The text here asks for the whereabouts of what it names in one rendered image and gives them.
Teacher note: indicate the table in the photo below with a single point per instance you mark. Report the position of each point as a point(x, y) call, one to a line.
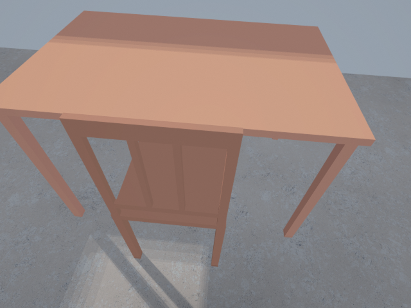
point(278, 81)

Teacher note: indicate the chair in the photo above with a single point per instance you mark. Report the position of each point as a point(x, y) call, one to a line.
point(180, 173)

